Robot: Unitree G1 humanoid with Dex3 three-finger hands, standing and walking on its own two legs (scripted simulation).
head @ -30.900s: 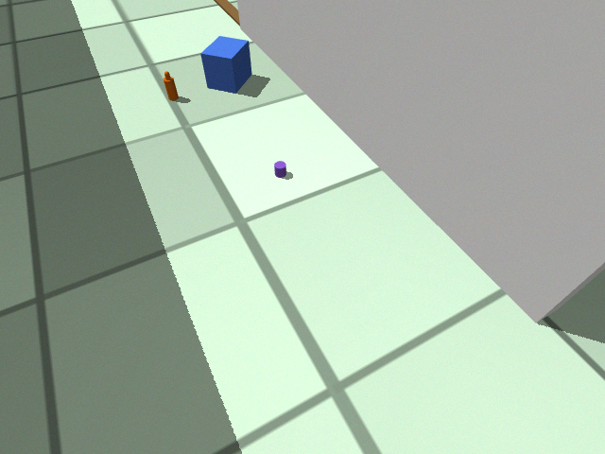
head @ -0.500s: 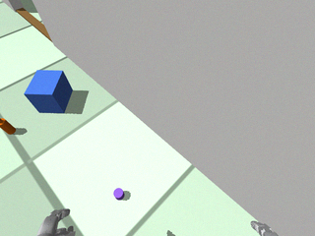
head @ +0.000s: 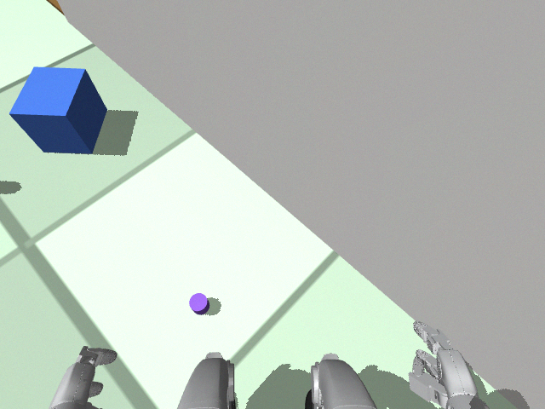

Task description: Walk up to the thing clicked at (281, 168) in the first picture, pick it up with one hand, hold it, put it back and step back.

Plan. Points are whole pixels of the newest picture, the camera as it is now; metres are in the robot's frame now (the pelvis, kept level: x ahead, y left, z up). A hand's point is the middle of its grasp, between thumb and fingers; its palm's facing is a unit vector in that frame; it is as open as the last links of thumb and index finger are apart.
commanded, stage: rise first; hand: left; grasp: from above
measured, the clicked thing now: (199, 304) +0.40 +0.22 -0.66
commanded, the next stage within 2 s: none
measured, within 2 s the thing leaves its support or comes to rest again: neither
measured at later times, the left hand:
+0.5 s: hand (145, 349) +0.23 +0.28 -0.35, palm faces -0.44 -0.44 -0.79, open 13.9 cm
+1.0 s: hand (158, 328) +0.30 +0.29 -0.46, palm faces -0.47 -0.13 -0.88, open 14.1 cm
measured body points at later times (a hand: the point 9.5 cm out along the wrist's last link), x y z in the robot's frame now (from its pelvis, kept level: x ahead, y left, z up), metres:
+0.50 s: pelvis -0.05 -0.01 -0.20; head +0.15 +0.01 +0.20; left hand +0.25 +0.30 -0.30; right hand +0.14 -0.27 -0.33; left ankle +0.02 +0.13 -0.65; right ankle +0.01 -0.14 -0.65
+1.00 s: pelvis -0.08 +0.00 -0.31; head +0.12 +0.04 +0.09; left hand +0.32 +0.29 -0.41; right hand +0.00 -0.28 -0.43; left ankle +0.02 +0.13 -0.65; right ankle +0.01 -0.14 -0.65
